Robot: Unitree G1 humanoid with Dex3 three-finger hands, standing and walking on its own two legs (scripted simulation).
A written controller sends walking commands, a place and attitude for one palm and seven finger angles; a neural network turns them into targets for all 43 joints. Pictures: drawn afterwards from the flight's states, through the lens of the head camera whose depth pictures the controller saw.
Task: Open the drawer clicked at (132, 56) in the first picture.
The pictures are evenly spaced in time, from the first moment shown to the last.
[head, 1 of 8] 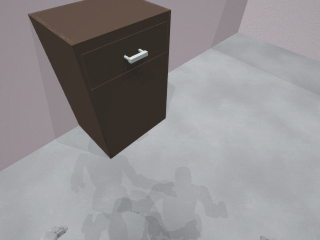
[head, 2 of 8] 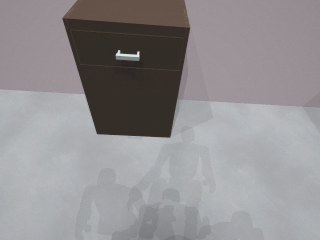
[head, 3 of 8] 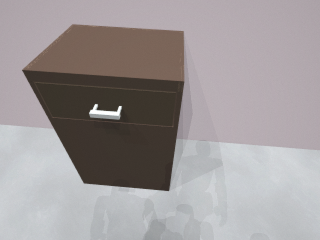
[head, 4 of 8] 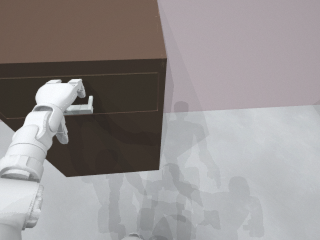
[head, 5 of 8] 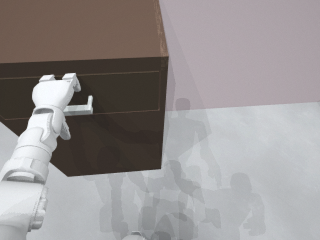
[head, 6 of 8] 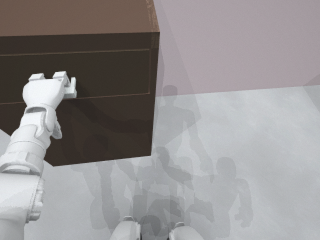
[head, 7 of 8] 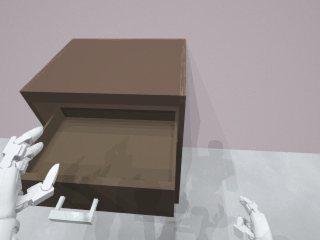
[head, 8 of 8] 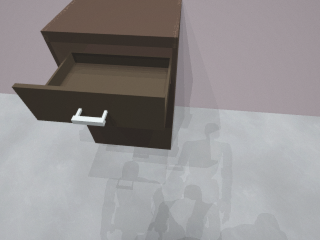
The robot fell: no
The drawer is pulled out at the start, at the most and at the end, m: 0.00 0.30 0.29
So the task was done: yes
